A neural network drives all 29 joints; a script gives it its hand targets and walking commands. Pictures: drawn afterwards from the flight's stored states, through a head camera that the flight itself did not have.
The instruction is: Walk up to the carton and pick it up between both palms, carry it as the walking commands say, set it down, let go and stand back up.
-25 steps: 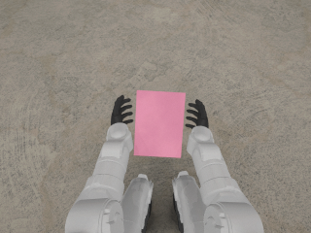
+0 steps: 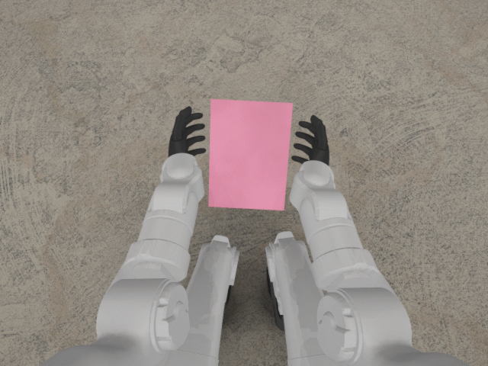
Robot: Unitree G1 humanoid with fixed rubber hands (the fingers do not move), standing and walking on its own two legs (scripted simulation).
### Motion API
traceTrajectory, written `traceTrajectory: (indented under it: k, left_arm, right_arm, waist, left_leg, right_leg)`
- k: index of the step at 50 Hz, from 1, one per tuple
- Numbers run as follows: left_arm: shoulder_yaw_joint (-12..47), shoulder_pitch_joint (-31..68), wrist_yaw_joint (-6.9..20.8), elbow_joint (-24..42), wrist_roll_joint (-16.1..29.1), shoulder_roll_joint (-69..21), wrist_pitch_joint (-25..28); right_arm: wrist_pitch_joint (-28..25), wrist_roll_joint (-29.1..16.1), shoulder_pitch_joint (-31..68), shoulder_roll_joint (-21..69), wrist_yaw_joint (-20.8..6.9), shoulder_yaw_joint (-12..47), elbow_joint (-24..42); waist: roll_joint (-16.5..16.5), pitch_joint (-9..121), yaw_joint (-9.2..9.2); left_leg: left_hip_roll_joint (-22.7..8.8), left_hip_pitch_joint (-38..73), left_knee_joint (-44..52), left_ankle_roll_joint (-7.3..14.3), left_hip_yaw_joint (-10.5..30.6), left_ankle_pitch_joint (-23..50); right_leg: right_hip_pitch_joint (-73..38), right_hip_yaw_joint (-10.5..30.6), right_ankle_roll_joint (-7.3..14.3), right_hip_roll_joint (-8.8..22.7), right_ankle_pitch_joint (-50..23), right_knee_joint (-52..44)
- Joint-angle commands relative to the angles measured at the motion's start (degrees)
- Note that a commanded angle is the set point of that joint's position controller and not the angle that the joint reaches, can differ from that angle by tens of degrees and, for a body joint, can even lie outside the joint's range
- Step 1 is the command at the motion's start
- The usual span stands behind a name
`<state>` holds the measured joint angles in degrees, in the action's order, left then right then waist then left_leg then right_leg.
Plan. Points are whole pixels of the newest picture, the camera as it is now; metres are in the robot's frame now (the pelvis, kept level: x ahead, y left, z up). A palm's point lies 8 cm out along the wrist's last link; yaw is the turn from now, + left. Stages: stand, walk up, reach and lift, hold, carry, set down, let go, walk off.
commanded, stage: set down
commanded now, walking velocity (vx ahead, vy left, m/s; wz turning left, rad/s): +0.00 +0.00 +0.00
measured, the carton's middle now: (249, 148) +0.49 +0.01 -0.20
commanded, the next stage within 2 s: none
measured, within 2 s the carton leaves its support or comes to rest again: rests again in 1.74 s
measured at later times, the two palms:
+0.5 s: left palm (200, 161) +0.45 +0.10 -0.16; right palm (307, 172) +0.43 -0.11 -0.17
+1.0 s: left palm (205, 153) +0.50 +0.11 -0.24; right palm (298, 164) +0.47 -0.11 -0.24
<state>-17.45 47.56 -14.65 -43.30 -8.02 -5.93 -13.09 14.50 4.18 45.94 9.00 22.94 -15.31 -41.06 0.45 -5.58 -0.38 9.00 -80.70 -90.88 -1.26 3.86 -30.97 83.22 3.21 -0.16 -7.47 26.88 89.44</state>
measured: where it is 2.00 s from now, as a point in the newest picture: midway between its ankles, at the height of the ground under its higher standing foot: (248, 311)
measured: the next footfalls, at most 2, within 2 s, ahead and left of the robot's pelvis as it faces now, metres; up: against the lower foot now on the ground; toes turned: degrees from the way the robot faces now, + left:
none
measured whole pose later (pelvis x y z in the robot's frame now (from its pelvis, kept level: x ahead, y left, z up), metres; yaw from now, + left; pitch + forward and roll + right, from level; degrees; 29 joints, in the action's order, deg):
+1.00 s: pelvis -0.04 -0.01 -0.13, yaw +2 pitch +22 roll +1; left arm -14.5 79.8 -13.9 -44.5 -4.0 5.5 -21.7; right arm 23.7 1.4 75.7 2.8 28.5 -18.9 -35.8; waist 0.4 -30.3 1.3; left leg 11.2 -105.9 -114.0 -4.1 2.5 -30.2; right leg 108.3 1.1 -1.1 -7.9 25.9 112.4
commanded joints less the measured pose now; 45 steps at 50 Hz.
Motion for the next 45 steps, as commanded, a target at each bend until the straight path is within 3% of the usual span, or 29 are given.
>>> traceTrajectory:
  k: [1,4,5,6,7,10,11,13,15,16,17,19,21,22,23,24,25,26,27,29,31,33,36,37,38,39,40,42,45]
  left_arm:
    - [29.65,46.91,16.01,6.85,5.68,-63.65,2.37]
    - [31.88,53.13,15.33,11.80,7.03,-59.68,1.69]
    - [30.45,53.15,15.65,9.67,7.69,-60.34,1.04]
    - [32.31,51.38,15.14,11.36,8.21,-63.43,0.37]
    - [30.51,52.00,15.99,8.69,6.90,-59.01,-0.22]
    - [35.52,55.32,15.28,15.43,10.08,-63.01,-2.16]
    - [39.04,63.87,14.83,24.75,13.55,-59.92,-2.04]
    - [42.74,58.64,14.67,27.70,15.48,-58.92,-4.31]
    - [45.50,65.19,14.47,33.23,18.35,-55.28,-6.04]
    - [44.76,67.98,14.15,31.85,17.42,-57.06,-6.92]
    - [42.64,68.73,14.45,29.50,16.56,-53.49,-7.01]
    - [46.09,68.35,14.58,31.16,20.49,-57.18,-8.47]
    - [40.57,72.27,14.42,22.32,16.95,-54.46,-9.06]
    - [37.14,69.79,14.84,15.05,15.88,-55.71,-9.34]
    - [37.43,71.04,15.00,22.53,16.70,-57.35,-8.07]
    - [39.86,71.79,15.00,26.08,19.11,-58.59,-8.45]
    - [36.33,78.60,14.85,22.50,16.84,-53.83,-8.80]
    - [34.60,81.26,14.62,19.55,15.40,-54.80,-8.25]
    - [31.09,78.50,14.55,17.28,12.77,-53.94,-8.12]
    - [30.21,78.07,16.11,9.64,12.15,-58.68,-7.55]
    - [27.33,79.17,16.72,11.95,12.36,-55.78,-6.55]
    - [23.93,83.65,17.56,4.95,11.98,-55.37,-6.00]
    - [24.62,83.60,18.71,7.86,13.34,-54.35,-5.14]
    - [20.98,80.39,19.76,-3.20,10.32,-53.29,-6.41]
    - [21.18,81.01,20.11,-2.46,8.91,-53.97,-6.40]
    - [24.11,81.57,20.38,4.32,12.53,-55.81,-5.14]
    - [24.45,85.03,20.51,10.61,13.43,-53.34,-4.50]
    - [21.91,81.90,20.54,0.30,12.57,-53.59,-5.87]
    - [27.54,79.87,20.39,8.12,14.34,-52.51,-5.96]
  right_arm:
    - [-5.02,-6.33,57.99,56.90,-20.28,35.40,13.32]
    - [-3.05,-6.63,58.50,53.96,-20.55,34.82,12.11]
    - [-2.67,-7.33,60.97,54.85,-20.49,35.10,12.35]
    - [-2.34,-6.63,59.47,52.73,-20.62,35.89,13.54]
    - [-2.26,-7.76,63.58,52.05,-20.69,34.72,15.52]
    - [-0.80,-10.17,65.61,50.35,-21.56,38.28,21.22]
    - [0.56,-10.37,65.74,52.87,-21.23,40.07,21.54]
    - [2.28,-14.10,66.20,53.28,-20.14,43.31,32.32]
    - [4.76,-13.41,66.34,49.53,-18.95,42.75,31.38]
    - [5.55,-12.87,66.33,50.17,-19.30,41.04,27.53]
    - [5.88,-13.17,69.26,49.13,-19.26,39.53,26.94]
    - [6.34,-16.56,74.40,49.83,-19.43,43.95,36.69]
    - [7.98,-13.99,76.32,46.93,-19.74,38.85,23.29]
    - [6.31,-14.02,82.55,46.41,-19.96,37.68,27.00]
    - [6.97,-16.33,79.96,53.33,-20.50,40.45,26.17]
    - [7.29,-17.88,81.11,51.99,-20.55,43.28,32.34]
    - [8.19,-15.19,83.01,48.42,-21.10,38.75,21.31]
    - [6.77,-15.29,87.26,46.87,-21.30,35.45,22.07]
    - [6.99,-16.04,84.36,51.62,-22.25,35.14,15.22]
    - [5.55,-12.00,82.99,48.64,-22.91,28.21,8.03]
    - [4.05,-13.88,89.23,47.05,-23.44,28.21,14.07]
    - [4.54,-9.96,88.04,47.65,-23.11,23.38,0.34]
    - [3.88,-10.27,89.42,46.99,-22.09,24.04,6.69]
    - [4.36,-10.16,90.67,47.73,-22.13,22.18,2.76]
    - [4.86,-8.99,88.86,50.63,-22.59,21.69,0.54]
    - [3.76,-9.67,88.87,48.46,-22.43,24.07,10.12]
    - [3.98,-11.56,91.61,50.16,-21.94,26.56,13.20]
    - [4.81,-8.94,92.75,49.05,-21.26,25.27,7.41]
    - [4.60,-11.76,91.99,49.54,-21.42,28.77,17.64]
  waist:
    - [-0.09,75.88,-1.80]
    - [-0.04,79.08,-1.93]
    - [-2.84,81.90,-0.49]
    - [-0.02,85.93,1.35]
    - [1.24,86.02,-2.70]
    - [1.49,102.12,0.83]
    - [-1.27,109.01,1.95]
    - [0.91,120.52,0.99]
    - [1.96,118.01,2.23]
    - [1.28,115.82,4.70]
    - [2.75,108.79,1.93]
    - [-2.08,121.61,4.27]
    - [-0.75,103.84,1.79]
    - [0.30,94.82,-0.19]
    - [-3.68,103.61,-1.28]
    - [-2.53,114.05,0.22]
    - [-2.54,104.87,-2.41]
    - [0.49,98.62,-1.91]
    - [-0.40,96.39,-4.75]
    - [0.71,94.43,-0.23]
    - [1.80,103.44,-2.25]
    - [-1.70,90.00,0.77]
    - [0.60,99.37,0.95]
    - [-1.58,89.14,-0.85]
    - [1.34,88.81,-1.50]
    - [1.34,99.96,1.27]
    - [0.28,109.15,-2.00]
    - [-5.20,98.12,0.35]
    - [-3.02,108.84,-0.64]
  left_leg:
    - [1.97,20.01,11.32,0.29,-0.86,9.08]
    - [1.21,18.73,9.82,-0.15,-0.18,9.02]
    - [1.93,20.99,9.76,1.00,-0.09,7.46]
    - [1.75,22.55,8.24,-0.14,0.57,13.00]
    - [1.94,21.68,8.01,0.39,-1.39,11.40]
    - [1.16,32.14,6.31,0.26,1.73,15.99]
    - [1.14,30.40,4.48,0.06,0.85,16.16]
    - [2.60,34.97,3.72,-0.24,-1.37,27.02]
    - [1.47,29.82,1.94,0.05,-0.66,21.11]
    - [1.38,29.31,2.25,0.08,0.23,16.67]
    - [0.51,28.51,1.42,0.49,-0.18,12.38]
    - [1.15,32.08,0.67,0.99,0.76,17.31]
    - [0.84,22.03,1.46,0.98,-0.47,6.80]
    - [0.30,18.85,1.90,1.77,1.33,3.07]
    - [1.19,22.77,1.97,1.97,0.72,8.39]
    - [0.90,28.59,1.20,1.59,0.31,12.74]
    - [0.24,20.75,0.28,1.49,0.13,4.83]
    - [0.17,19.31,1.29,1.08,0.95,3.23]
    - [0.32,20.05,2.00,1.64,0.99,2.58]
    - [0.56,17.55,0.76,1.01,0.72,1.27]
    - [0.53,20.38,0.70,0.68,-0.25,6.85]
    - [0.73,7.37,-1.31,0.89,-1.00,-0.75]
    - [0.65,4.03,-4.24,0.74,-3.37,3.90]
    - [0.05,-2.32,-3.10,1.99,-3.45,-3.54]
    - [0.63,-2.85,-2.85,2.03,-3.86,-3.28]
    - [0.59,0.58,-5.69,1.22,-4.40,4.56]
    - [1.23,1.31,-7.59,0.72,-6.41,8.67]
    - [0.67,-4.66,-7.94,1.66,-5.01,0.83]
    - [1.18,3.53,-8.59,2.13,-2.99,10.55]
  right_leg:
    - [-41.43,1.28,-1.15,-1.79,-8.40,-10.56]
    - [-36.34,0.34,-1.01,-1.62,-9.09,-6.28]
    - [-36.38,-0.93,-1.81,-1.85,-8.10,-6.22]
    - [-38.37,-0.43,-0.96,-1.88,-12.40,-5.10]
    - [-36.03,-0.41,-1.60,-1.80,-12.66,-4.17]
    - [-37.25,-1.52,-1.16,-1.72,-15.92,-1.03]
    - [-42.77,-0.61,-1.10,-1.39,-17.79,-0.38]
    - [-50.28,-2.27,-2.22,-2.65,-30.49,1.94]
    - [-47.74,-0.69,-1.69,-0.96,-24.38,2.77]
    - [-45.36,-1.03,-1.31,-1.67,-19.65,2.07]
    - [-39.26,-0.25,-0.89,-1.05,-15.46,3.03]
    - [-44.75,-1.83,-1.50,-1.76,-20.24,3.98]
    - [-37.15,-1.72,-0.98,-0.74,-9.70,3.08]
    - [-29.91,-0.79,-0.97,-0.18,-4.97,4.07]
    - [-37.21,-1.52,-1.67,-0.42,-8.65,2.91]
    - [-40.40,-2.45,-2.04,-0.75,-12.70,3.51]
    - [-33.14,-1.94,-1.21,-0.15,-5.04,4.50]
    - [-28.51,-1.84,-1.04,0.10,-3.88,5.31]
    - [-28.49,-0.82,-1.18,0.07,-2.15,3.96]
    - [-21.61,-2.82,-0.31,-0.29,-1.65,5.38]
    - [-27.24,-4.51,-1.04,-0.40,-6.50,6.73]
    - [-24.53,-1.98,-0.34,0.51,2.10,4.92]
    - [-33.71,-0.89,-0.50,0.50,-3.24,6.12]
    - [-29.52,0.00,-1.00,1.05,4.71,5.11]
    - [-28.86,-0.64,-0.68,0.22,3.61,5.80]
    - [-34.45,-0.06,-0.74,-0.07,-4.17,6.66]
    - [-40.98,0.88,-1.14,0.43,-8.28,6.68]
    - [-37.94,0.43,-1.18,0.67,0.21,5.45]
    - [-36.60,-2.71,-1.70,-0.62,-12.93,11.82]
